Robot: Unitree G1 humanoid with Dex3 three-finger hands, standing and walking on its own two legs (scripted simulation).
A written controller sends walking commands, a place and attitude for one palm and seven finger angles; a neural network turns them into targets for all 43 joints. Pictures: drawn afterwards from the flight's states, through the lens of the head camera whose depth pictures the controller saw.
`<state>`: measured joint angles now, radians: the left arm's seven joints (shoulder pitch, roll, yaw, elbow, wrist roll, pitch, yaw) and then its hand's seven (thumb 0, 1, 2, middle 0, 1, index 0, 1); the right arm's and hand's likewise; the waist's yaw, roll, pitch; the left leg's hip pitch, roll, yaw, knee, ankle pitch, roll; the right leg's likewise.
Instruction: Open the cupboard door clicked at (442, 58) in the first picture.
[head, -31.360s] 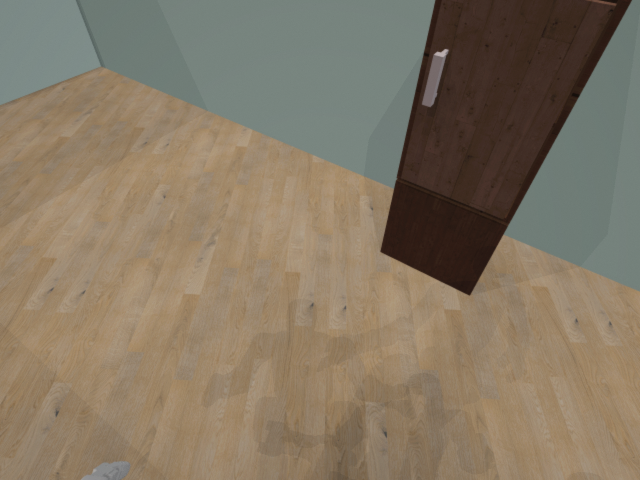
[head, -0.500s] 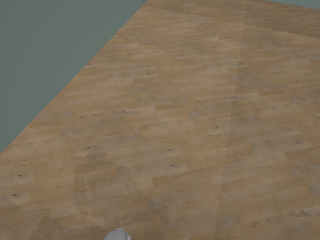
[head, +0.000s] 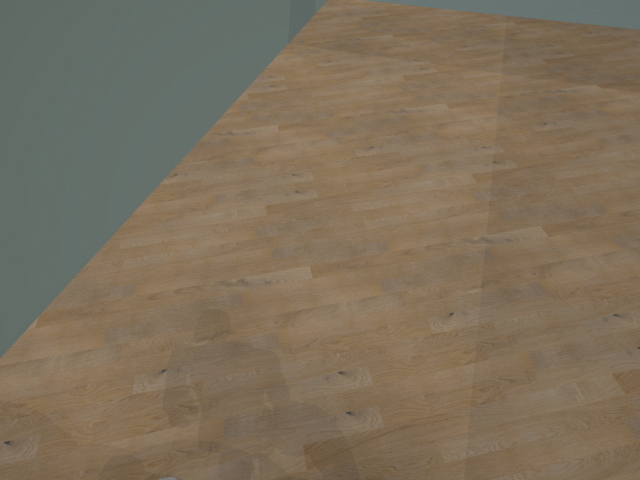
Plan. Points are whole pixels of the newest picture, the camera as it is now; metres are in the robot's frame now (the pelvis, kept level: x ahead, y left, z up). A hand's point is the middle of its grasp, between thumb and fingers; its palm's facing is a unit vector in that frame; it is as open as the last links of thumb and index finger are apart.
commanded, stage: walk to a spot facing it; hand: left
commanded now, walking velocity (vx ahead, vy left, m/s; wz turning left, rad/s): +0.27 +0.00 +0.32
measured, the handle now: out of the picture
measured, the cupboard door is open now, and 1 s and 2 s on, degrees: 46 46 46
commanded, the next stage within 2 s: turn to face it in 0.04 s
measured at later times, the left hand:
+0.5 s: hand (197, 446) +0.19 +0.20 -0.17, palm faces +0.27 -0.95 -0.18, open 7.4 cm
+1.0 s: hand (222, 457) +0.18 +0.17 -0.18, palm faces +0.51 -0.83 -0.21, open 7.4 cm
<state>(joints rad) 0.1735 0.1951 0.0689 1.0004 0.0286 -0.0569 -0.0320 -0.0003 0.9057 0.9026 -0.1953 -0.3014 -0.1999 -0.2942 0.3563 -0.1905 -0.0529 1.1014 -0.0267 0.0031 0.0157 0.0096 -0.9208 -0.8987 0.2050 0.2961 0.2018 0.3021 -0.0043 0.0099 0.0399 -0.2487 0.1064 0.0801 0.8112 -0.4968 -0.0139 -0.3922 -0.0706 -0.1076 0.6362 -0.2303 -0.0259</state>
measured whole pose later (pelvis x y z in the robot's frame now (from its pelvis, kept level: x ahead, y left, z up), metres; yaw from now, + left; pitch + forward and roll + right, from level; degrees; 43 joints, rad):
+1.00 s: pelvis +0.24 -0.03 +0.00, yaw +32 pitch +1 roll +1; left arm 0.22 0.24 0.05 0.92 0.01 0.03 0.00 0.00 0.90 0.90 -0.20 -0.30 -0.20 -0.30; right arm 0.11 -0.25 -0.06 0.88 -0.02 0.03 0.02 0.01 -0.91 -0.90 0.20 0.30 0.20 0.30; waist -0.01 -0.07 0.11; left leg -0.37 0.01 0.09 0.63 -0.26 0.03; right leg -0.32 -0.14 -0.15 0.86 -0.51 0.07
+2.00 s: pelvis +0.33 -0.07 +0.01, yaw +68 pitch +1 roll +1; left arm 0.18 0.23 0.05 0.86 0.02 0.02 0.02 0.00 0.90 0.90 -0.20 -0.30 -0.20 -0.29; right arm 0.15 -0.26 -0.08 0.91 -0.02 0.09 0.03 0.01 -0.91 -0.90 0.20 0.30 0.20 0.30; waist -0.02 0.01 0.10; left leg -0.50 0.00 0.00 1.08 -0.47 -0.05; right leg -0.25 -0.08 -0.11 0.55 -0.31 0.02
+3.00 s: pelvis +0.35 -0.04 +0.01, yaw +104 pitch +1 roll -1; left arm 0.17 0.27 0.07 0.91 0.02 0.07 0.01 0.01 0.90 0.90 -0.20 -0.30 -0.20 -0.29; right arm 0.13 -0.22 -0.04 0.89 -0.03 0.03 0.00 0.01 -0.91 -0.90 0.20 0.30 0.20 0.30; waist 0.00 -0.04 0.11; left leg -0.33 -0.01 -0.02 0.58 -0.26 0.02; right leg -0.46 -0.09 -0.04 1.06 -0.48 0.08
